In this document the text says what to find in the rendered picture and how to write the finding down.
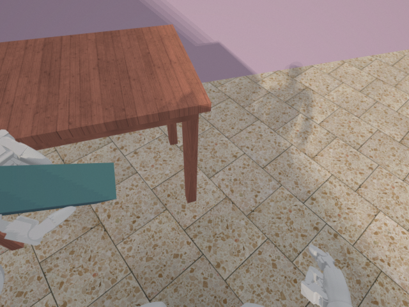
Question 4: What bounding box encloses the left robot hand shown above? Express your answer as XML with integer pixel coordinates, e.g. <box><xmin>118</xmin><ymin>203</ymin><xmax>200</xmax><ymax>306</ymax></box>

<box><xmin>0</xmin><ymin>129</ymin><xmax>76</xmax><ymax>246</ymax></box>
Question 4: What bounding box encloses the table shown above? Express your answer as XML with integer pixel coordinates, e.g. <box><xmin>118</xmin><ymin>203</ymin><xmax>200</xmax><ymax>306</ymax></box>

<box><xmin>0</xmin><ymin>24</ymin><xmax>212</xmax><ymax>251</ymax></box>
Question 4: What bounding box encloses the sponge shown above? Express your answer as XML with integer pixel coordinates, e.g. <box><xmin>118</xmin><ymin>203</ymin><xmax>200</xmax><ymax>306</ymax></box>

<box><xmin>0</xmin><ymin>162</ymin><xmax>116</xmax><ymax>216</ymax></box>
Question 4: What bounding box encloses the right robot hand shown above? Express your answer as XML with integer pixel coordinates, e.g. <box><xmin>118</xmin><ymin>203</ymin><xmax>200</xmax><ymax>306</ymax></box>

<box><xmin>301</xmin><ymin>245</ymin><xmax>351</xmax><ymax>307</ymax></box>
